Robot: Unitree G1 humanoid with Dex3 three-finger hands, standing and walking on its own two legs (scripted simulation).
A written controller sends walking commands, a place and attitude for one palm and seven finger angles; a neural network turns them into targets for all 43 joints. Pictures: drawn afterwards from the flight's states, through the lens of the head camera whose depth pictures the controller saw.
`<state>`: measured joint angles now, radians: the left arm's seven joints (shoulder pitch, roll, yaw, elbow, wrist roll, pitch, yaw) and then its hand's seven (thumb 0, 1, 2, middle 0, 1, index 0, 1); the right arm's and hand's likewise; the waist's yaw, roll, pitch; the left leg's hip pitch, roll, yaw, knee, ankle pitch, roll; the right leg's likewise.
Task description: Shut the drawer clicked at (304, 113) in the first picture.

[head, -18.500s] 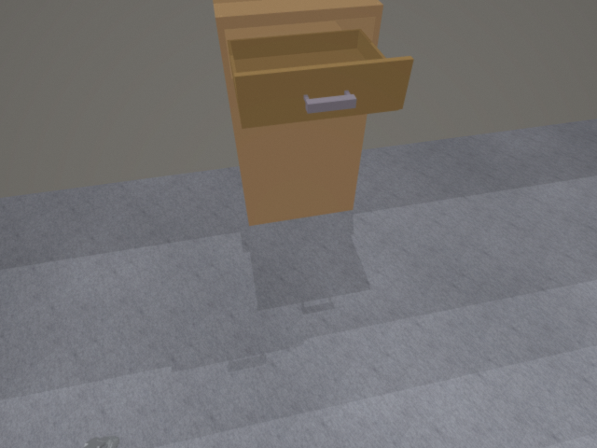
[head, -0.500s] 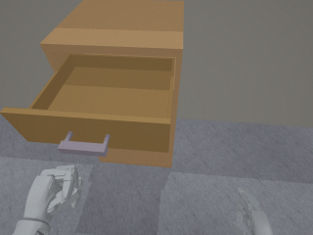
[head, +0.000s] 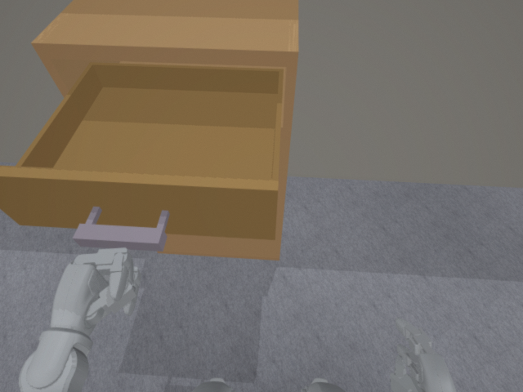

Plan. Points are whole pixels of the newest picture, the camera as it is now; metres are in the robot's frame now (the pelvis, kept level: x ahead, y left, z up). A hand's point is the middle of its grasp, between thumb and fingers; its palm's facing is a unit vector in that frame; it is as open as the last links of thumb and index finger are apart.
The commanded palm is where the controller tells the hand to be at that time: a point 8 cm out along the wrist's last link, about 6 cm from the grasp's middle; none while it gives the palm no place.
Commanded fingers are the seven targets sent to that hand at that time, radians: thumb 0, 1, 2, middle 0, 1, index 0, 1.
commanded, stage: bring the fist close to the handle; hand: left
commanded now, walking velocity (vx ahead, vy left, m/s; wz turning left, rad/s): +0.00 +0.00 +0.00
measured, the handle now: (125, 225) +0.34 +0.22 +0.06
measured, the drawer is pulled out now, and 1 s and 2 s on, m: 0.29 0.25 0.13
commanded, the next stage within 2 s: push the drawer shut in 0.24 s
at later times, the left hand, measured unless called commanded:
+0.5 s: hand (130, 283) +0.26 +0.19 +0.05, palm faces -0.03 -1.00 -0.07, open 3.3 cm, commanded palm +0.24 +0.25 +0.06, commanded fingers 0.00 0.90 0.90 -1.40 -1.60 -1.40 -1.60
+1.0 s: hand (140, 250) +0.31 +0.19 +0.05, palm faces -0.03 -1.00 -0.07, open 3.1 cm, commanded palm +0.30 +0.24 +0.06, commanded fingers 0.00 0.90 0.90 -1.40 -1.60 -1.40 -1.60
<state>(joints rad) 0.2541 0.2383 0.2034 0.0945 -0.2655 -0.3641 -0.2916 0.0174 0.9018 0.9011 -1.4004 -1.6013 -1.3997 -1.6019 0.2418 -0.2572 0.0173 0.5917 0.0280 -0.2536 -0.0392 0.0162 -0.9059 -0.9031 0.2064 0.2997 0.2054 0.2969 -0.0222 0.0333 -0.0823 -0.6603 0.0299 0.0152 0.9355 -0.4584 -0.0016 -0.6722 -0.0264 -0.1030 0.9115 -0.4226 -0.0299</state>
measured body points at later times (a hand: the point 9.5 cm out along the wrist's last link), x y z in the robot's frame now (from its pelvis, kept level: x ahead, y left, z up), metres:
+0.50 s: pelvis +0.01 +0.00 +0.00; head +0.06 -0.01 +0.45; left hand +0.25 +0.25 +0.06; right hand +0.18 -0.24 -0.08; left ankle +0.00 +0.12 -0.69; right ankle +0.02 -0.10 -0.69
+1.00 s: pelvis -0.01 +0.00 +0.00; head +0.06 -0.01 +0.45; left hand +0.30 +0.25 +0.06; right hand +0.15 -0.24 -0.10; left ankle +0.00 +0.12 -0.69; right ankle +0.02 -0.10 -0.69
